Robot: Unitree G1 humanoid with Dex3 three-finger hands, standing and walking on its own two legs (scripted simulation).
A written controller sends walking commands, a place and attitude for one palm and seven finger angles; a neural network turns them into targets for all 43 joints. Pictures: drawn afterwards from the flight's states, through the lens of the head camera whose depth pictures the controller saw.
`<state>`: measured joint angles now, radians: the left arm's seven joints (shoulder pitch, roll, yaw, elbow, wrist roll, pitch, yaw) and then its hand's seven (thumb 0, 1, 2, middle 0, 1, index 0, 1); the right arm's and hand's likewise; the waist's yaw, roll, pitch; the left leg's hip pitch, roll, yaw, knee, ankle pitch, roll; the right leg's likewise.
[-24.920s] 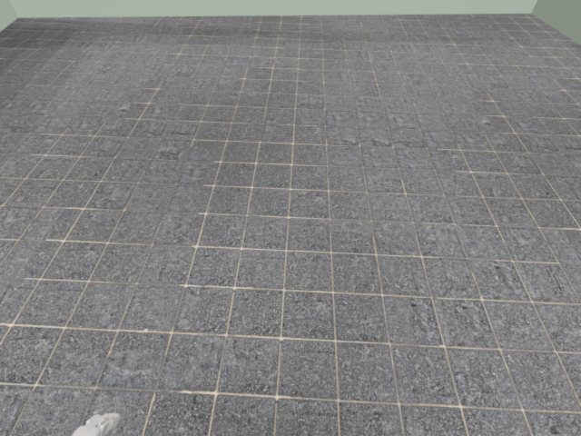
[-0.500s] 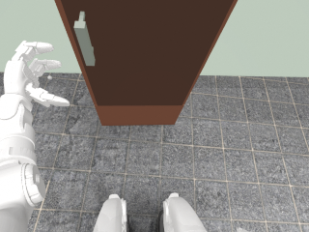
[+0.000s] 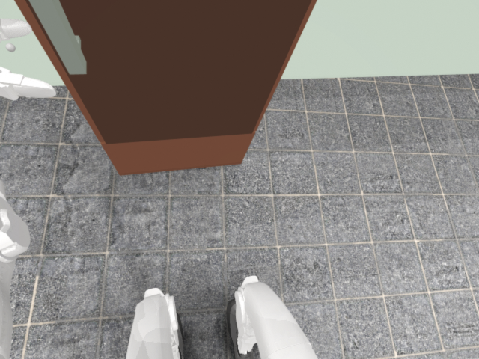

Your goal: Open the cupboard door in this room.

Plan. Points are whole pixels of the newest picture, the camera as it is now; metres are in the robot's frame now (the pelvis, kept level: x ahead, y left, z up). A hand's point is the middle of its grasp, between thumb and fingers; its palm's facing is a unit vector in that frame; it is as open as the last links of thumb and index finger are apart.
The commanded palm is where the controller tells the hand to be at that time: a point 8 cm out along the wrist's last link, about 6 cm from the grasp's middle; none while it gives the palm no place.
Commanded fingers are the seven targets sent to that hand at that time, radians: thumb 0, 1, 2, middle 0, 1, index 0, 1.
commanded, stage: move the hooked fingers beside the handle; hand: left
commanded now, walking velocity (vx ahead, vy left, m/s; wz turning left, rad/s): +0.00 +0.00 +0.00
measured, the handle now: (61, 22) +0.60 +0.19 +0.07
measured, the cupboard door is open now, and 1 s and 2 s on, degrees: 0 0 0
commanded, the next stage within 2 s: slide the fingers in behind the handle in 0.72 s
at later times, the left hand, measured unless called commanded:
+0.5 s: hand (14, 58) +0.55 +0.24 +0.07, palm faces +0.02 -1.00 +0.00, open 14.0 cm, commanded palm +0.53 +0.27 +0.07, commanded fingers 0.00 -0.50 0.30 -0.30 -1.20 -0.30 -1.20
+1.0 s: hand (22, 56) +0.55 +0.23 +0.07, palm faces +0.04 -1.00 -0.01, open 14.0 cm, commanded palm +0.53 +0.26 +0.07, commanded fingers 0.00 -0.50 0.30 -0.30 -1.20 -0.30 -1.20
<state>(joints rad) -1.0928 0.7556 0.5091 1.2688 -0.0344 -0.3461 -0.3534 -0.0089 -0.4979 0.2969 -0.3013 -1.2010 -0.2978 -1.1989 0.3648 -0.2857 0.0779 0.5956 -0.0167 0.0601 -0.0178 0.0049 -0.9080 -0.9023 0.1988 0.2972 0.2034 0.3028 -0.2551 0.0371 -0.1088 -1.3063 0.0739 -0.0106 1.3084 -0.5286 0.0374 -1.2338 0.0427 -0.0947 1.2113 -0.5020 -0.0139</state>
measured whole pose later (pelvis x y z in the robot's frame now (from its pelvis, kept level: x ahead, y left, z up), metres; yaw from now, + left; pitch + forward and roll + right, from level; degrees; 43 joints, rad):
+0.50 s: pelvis +0.01 +0.01 +0.01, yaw +0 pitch +29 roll -6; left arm -1.00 0.64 0.45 1.21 -0.05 -0.35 -0.32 -0.01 -0.50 0.30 -0.30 -1.20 -0.30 -1.20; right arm 0.37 -0.27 0.06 0.59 -0.03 0.09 0.01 0.00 -0.91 -0.90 0.20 0.30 0.20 0.30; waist -0.23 0.04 -0.13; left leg -1.24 0.06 -0.01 1.26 -0.53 0.05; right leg -1.15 0.03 -0.09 1.15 -0.50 0.00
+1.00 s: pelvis +0.01 +0.00 +0.01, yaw +0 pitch +29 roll -5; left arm -1.01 0.66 0.46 1.23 -0.06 -0.37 -0.32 -0.01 -0.50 0.30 -0.30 -1.20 -0.30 -1.20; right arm 0.38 -0.27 0.07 0.60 -0.02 0.10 0.00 0.00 -0.91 -0.90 0.20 0.30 0.20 0.30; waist -0.22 0.04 -0.12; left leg -1.24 0.07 -0.01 1.26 -0.52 0.04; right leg -1.17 0.04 -0.09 1.17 -0.50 -0.01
